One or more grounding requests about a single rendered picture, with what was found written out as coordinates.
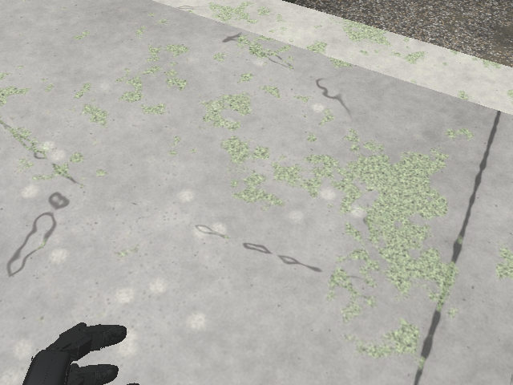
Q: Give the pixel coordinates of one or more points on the left robot hand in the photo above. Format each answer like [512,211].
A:
[52,366]

